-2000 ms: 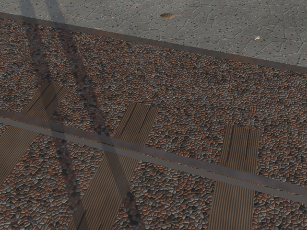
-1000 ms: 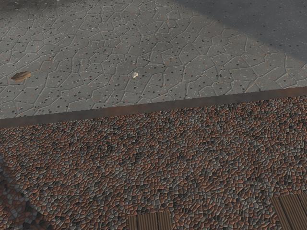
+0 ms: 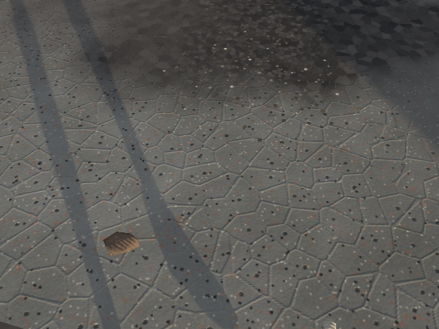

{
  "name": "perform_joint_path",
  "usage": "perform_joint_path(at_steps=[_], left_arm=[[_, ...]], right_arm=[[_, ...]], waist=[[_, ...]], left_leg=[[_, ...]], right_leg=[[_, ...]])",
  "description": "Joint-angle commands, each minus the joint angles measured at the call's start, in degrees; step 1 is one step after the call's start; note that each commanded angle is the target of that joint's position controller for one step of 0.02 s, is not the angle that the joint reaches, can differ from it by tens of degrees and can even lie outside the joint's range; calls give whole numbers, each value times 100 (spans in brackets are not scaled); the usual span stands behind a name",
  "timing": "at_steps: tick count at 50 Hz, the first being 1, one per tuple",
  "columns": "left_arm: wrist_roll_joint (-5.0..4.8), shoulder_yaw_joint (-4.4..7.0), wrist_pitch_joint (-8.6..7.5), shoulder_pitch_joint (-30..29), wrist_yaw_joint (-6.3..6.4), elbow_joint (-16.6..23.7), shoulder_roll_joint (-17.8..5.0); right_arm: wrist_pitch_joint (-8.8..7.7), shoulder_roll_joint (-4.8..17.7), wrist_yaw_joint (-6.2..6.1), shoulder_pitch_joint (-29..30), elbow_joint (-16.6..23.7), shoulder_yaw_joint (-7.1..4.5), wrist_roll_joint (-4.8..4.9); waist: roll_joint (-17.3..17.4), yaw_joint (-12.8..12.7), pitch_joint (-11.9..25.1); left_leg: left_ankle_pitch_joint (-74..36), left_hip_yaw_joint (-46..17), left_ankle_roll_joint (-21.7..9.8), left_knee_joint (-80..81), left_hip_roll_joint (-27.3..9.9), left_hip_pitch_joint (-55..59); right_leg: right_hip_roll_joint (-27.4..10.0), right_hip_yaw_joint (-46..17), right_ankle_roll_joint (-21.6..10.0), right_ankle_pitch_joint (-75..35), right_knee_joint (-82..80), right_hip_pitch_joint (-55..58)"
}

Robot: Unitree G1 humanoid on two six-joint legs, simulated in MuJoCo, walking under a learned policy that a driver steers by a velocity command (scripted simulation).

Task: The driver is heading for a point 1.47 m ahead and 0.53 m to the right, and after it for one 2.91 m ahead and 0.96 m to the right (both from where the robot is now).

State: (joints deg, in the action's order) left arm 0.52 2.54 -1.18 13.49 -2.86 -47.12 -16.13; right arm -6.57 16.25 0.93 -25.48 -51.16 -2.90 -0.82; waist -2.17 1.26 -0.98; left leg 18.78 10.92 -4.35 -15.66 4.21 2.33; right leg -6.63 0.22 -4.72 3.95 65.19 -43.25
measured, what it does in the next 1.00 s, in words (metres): walks ahead, turning right: right foot, then left foot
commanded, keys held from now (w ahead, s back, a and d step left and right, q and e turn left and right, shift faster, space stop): w+e+shift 0.54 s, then w+shift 0.40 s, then w+q+shift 0.06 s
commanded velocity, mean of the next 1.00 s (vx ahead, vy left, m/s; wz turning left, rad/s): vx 1.00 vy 0.00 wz -0.65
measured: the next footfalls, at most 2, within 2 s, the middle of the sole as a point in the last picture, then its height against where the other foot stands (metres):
right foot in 0.18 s outside the picture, level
left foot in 0.62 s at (231, 239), level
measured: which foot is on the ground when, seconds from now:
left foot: down 0.00-0.18, up 0.20-0.60, down 0.62-1.00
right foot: up 0.00-0.16, down 0.18-0.60, up 0.62-1.00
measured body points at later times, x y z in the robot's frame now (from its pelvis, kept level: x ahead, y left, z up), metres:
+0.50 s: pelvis +0.45 -0.06 +0.00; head +0.48 -0.07 +0.45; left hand +0.54 +0.22 -0.12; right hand +0.63 -0.34 -0.04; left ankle +0.72 +0.06 -0.67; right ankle +0.33 -0.04 -0.74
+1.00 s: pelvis +0.86 -0.24 -0.01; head +0.89 -0.26 +0.44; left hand +1.21 -0.29 -0.05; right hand +0.60 -0.35 -0.13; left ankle +0.78 -0.02 -0.74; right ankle +0.95 -0.44 -0.71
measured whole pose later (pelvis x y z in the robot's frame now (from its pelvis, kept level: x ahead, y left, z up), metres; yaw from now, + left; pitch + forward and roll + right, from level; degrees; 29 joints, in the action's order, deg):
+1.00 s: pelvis +0.86 -0.24 -0.01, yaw -40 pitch +3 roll +1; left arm 2.6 -1.7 -3.6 -5.2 -4.5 -33.8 -15.7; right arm -6.2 15.8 1.3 -35.0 -54.0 -1.7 -0.5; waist -1.2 7.4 -0.4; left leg 20.4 3.7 0.6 -5.4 0.3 12.2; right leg -0.9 2.0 -6.6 1.5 36.8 -40.0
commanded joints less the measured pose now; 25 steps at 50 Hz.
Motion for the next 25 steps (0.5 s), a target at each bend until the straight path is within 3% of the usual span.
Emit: perform_joint_path(at_steps=[1,3,5,7,8,9,10,11,12,13,14,15,16,18,20,22,25], left_arm=[[-20,-81,-63,-527,-104,495,50],[4,-133,-98,-872,-185,658,39],[21,-105,-77,-694,-207,629,-154],[17,41,-6,544,-149,324,-578],[29,181,26,1702,-84,5,-854],[-11,364,29,2767,36,-301,-1134],[-190,460,70,2215,147,-327,-1219],[41,540,107,1508,143,-59,-1866],[57,563,102,1331,188,199,-1705],[91,450,78,1219,261,158,-1166],[85,379,25,1020,272,98,-941],[52,357,-73,893,293,131,-969],[24,319,-166,799,309,148,-911],[-25,312,-317,746,267,203,-957],[-28,347,-373,826,254,231,-1010],[-84,396,-364,1010,209,216,-1042],[-91,463,-339,1289,171,181,-1141]], right_arm=[[-183,179,-34,486,340,42,2],[-179,399,-134,424,282,34,28],[-150,753,-278,346,279,-21,28],[10,1149,-420,678,410,-134,-38],[118,1272,-438,1049,535,-183,-94],[219,1312,-386,1420,628,-228,-114],[187,571,-196,1762,747,-49,-156],[64,134,-165,875,1410,122,-65],[-104,338,-151,992,1561,208,-128],[-192,595,-121,1272,1515,187,-144],[-169,607,-112,1468,1525,175,-200],[-56,541,-119,1491,1521,217,-326],[107,503,-110,1432,1507,245,-389],[295,399,-79,1713,1652,300,-384],[298,292,-13,2453,1972,370,-278],[283,138,20,2937,2148,432,-153],[248,227,3,3243,2292,410,-75]], waist=[[538,-239,-667],[423,-270,-719],[605,-455,-377],[912,-1178,326],[937,-1751,779],[545,-2265,1059],[-848,-1787,300],[-1562,-575,950],[-647,-751,1445],[372,-562,508],[867,-254,51],[920,-57,-188],[956,111,-334],[854,133,-455],[614,-107,-595],[345,-432,-475],[-29,-760,-176]], left_leg=[[-4056,227,309,914,-1125,-924],[-5078,509,420,904,-1182,-713],[-7150,599,520,275,-1374,-163],[-8664,490,552,-1273,-1629,56],[-8714,350,487,-2713,-1736,-304],[-7044,308,400,-5045,-1465,-1098],[-556,144,347,-7304,-182,-2795],[1055,-920,650,-8739,96,-4870],[814,-1721,510,-8420,-144,-5421],[368,-1796,433,-7629,-472,-5405],[174,-1753,460,-6912,-719,-5002],[227,-1737,538,-6563,-838,-4640],[198,-1689,650,-6169,-975,-4279],[20,-1426,817,-5201,-1132,-3786],[-876,-1212,885,-3972,-1130,-3484],[-1909,-1076,818,-2850,-924,-3187],[-2350,-1055,686,-1992,-606,-3054]], right_leg=[[139,501,-134,-913,-814,258],[377,895,-304,-1213,-1875,733],[823,1242,-462,-1236,-2303,1422],[1192,1232,-631,-559,-2277,2710],[1235,984,-826,-143,-2251,3820],[1087,431,-1161,213,-2761,4972],[839,-307,-1265,254,-3035,5140],[-268,-3244,-2437,-192,-3399,6330],[-815,-4835,-2675,1846,-4810,6507],[-775,-4739,-2257,2524,-5378,5473],[-560,-4235,-1931,2240,-5432,4500],[-266,-3693,-1793,1561,-5377,3794],[-36,-3282,-1719,1284,-5451,3125],[384,-2626,-1623,822,-5618,2244],[666,-2258,-1472,180,-5700,1917],[869,-2072,-1173,-533,-5539,2210],[709,-2256,-948,-1627,-5148,3192]])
